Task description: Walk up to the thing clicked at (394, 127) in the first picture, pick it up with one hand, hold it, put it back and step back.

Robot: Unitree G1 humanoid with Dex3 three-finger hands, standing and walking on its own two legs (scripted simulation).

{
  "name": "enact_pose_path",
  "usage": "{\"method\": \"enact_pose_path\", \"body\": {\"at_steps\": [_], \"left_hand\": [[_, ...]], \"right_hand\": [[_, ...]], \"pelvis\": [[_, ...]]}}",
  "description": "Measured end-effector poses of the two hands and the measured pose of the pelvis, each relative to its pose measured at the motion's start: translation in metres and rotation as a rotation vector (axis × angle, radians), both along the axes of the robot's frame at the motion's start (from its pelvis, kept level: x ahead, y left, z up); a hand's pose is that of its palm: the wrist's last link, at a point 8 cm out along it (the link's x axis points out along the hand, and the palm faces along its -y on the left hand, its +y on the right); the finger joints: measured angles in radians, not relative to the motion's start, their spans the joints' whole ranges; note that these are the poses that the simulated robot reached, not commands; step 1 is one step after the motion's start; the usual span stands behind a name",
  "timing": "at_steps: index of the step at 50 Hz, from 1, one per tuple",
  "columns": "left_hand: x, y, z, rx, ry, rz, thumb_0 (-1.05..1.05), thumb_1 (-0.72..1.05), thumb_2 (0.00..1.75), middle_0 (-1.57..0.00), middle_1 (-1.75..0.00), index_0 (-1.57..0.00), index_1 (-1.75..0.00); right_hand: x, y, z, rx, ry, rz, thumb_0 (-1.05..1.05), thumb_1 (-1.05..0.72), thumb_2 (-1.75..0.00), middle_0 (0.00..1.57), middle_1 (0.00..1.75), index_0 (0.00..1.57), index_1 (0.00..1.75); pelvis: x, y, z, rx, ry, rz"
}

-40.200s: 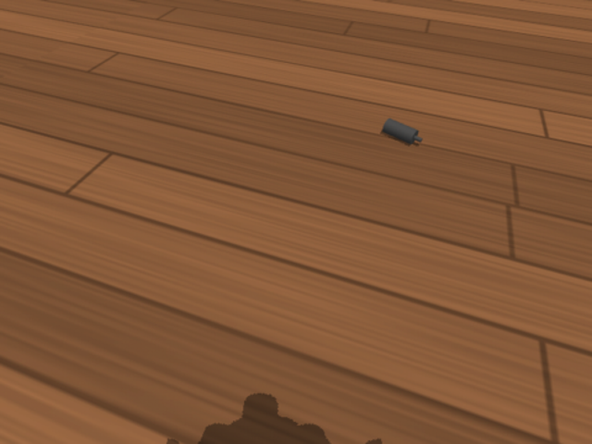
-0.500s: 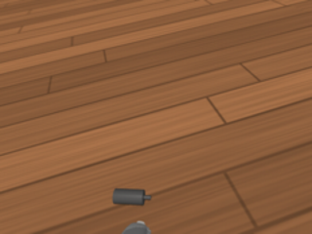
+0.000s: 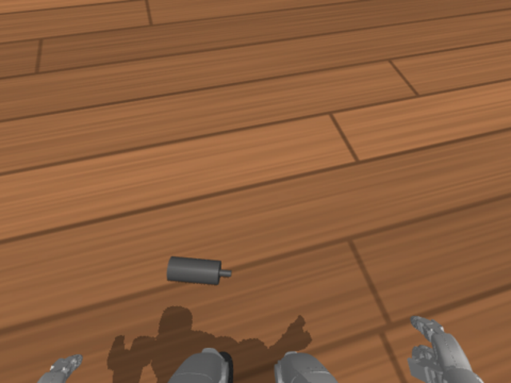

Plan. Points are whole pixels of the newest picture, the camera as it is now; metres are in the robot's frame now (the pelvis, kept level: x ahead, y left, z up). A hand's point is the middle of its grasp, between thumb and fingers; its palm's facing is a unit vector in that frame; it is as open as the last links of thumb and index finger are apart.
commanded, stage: walk up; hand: left
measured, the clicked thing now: (200, 270) +0.50 +0.18 -0.71
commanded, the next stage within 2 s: none
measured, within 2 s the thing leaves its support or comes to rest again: neither
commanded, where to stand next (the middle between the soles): +0.10 -0.01 m, yaw -4 degrees
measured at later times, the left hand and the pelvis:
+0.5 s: hand out of the picture +0.00 +0.27 -0.14, palm faces -0.01 -0.94 -0.33, open 7.4 cm; pelvis -0.05 +0.01 +0.01, yaw +2 degrees
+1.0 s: hand out of the picture +0.05 +0.25 -0.12, palm faces +0.01 -0.87 -0.49, open 7.4 cm; pelvis -0.04 -0.03 -0.01, yaw +2 degrees
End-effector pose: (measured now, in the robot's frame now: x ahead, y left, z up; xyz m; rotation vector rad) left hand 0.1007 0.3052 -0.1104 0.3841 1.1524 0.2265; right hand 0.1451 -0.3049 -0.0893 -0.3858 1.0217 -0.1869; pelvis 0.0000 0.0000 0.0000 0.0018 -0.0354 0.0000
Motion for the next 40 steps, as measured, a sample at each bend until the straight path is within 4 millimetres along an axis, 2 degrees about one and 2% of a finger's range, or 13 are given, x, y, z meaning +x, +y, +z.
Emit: {"method": "enact_pose_path", "body": {"at_steps": [3, 6, 11, 16, 19, 23, 26, 30, 33, 35, 40], "left_hand": [[-0.021, 0.004, 0.001, 0.026, 0.018, -0.011, 0.0, 0.91, 0.9, -0.21, -0.3, -0.2, -0.3], [-0.049, 0.005, 0.004, 0.044, 0.042, -0.011, 0.0, 0.91, 0.9, -0.21, -0.3, -0.2, -0.3], [-0.094, 0.004, 0.017, 0.038, 0.07, 0.015, 0.0, 0.91, 0.9, -0.21, -0.3, -0.2, -0.3], [-0.111, 0.002, 0.023, 0.008, 0.065, 0.023, 0.01, 0.91, 0.9, -0.21, -0.3, -0.2, -0.3], [-0.112, 0.006, 0.02, -0.034, 0.029, 0.025, 0.01, 0.9, 0.9, -0.21, -0.3, -0.2, -0.3], [-0.114, 0.014, 0.007, -0.068, 0.021, 0.034, 0.01, 0.9, 0.9, -0.21, -0.3, -0.2, -0.3], [-0.109, 0.013, 0.006, -0.092, 0.037, 0.022, 0.01, 0.91, 0.9, -0.21, -0.3, -0.2, -0.3], [-0.092, 0.01, 0.005, -0.104, 0.019, 0.001, 0.01, 0.91, 0.9, -0.21, -0.3, -0.2, -0.3], [-0.078, 0.003, 0.005, -0.098, 0.015, -0.009, 0.01, 0.91, 0.9, -0.21, -0.3, -0.2, -0.3], [-0.068, -0.005, 0.005, -0.089, 0.016, -0.013, 0.01, 0.91, 0.9, -0.21, -0.3, -0.2, -0.3], [-0.048, -0.027, 0.002, -0.013, 0.001, -0.008, 0.0, 0.91, 0.9, -0.21, -0.3, -0.2, -0.3]], "right_hand": [[-0.005, 0.001, -0.008, 0.021, -0.038, 0.004, 0.0, -0.9, -0.9, 0.2, 0.3, 0.21, 0.3], [-0.021, -0.001, -0.02, 0.049, -0.046, -0.008, 0.0, -0.9, -0.9, 0.2, 0.3, 0.21, 0.3], [-0.069, 0.003, -0.023, 0.073, 0.053, -0.026, 0.0, -0.9, -0.9, 0.2, 0.3, 0.21, 0.3], [-0.119, 0.0, -0.02, 0.055, 0.146, -0.038, 0.0, -0.9, -0.9, 0.21, 0.3, 0.21, 0.3], [-0.144, -0.002, -0.014, 0.014, 0.202, -0.03, 0.01, -0.9, -0.9, 0.21, 0.3, 0.21, 0.3], [-0.166, -0.005, 0.0, -0.047, 0.186, -0.042, 0.01, -0.9, -0.9, 0.21, 0.3, 0.21, 0.3], [-0.179, -0.012, 0.017, -0.071, 0.163, -0.078, 0.01, -0.9, -0.9, 0.21, 0.3, 0.21, 0.3], [-0.187, -0.025, 0.034, -0.105, 0.154, -0.103, 0.01, -0.9, -0.9, 0.21, 0.3, 0.21, 0.3], [-0.184, -0.036, 0.034, -0.108, 0.164, -0.112, 0.01, -0.9, -0.9, 0.21, 0.3, 0.21, 0.3], [-0.176, -0.043, 0.027, -0.095, 0.173, -0.117, 0.01, -0.9, -0.9, 0.21, 0.3, 0.21, 0.3], [-0.141, -0.058, -0.016, -0.018, 0.178, -0.116, 0.01, -0.9, -0.9, 0.2, 0.3, 0.21, 0.3]], "pelvis": [[-0.013, 0.0, -0.007, 0.005, -0.006, -0.026], [-0.027, -0.003, -0.012, -0.021, -0.021, -0.035], [-0.042, -0.008, 0.0, 0.029, -0.024, -0.037], [-0.053, -0.001, 0.009, 0.029, 0.0, -0.007], [-0.055, 0.005, 0.009, 0.02, 0.005, 0.023], [-0.054, 0.009, 0.006, 0.048, -0.018, 0.028], [-0.049, 0.007, 0.013, 0.027, -0.028, 0.034], [-0.043, -0.002, 0.017, 0.02, -0.047, 0.021], [-0.037, -0.011, 0.017, 0.016, -0.054, 0.003], [-0.032, -0.017, 0.014, 0.015, -0.053, -0.007], [-0.024, -0.035, -0.006, -0.006, -0.043, -0.011]]}}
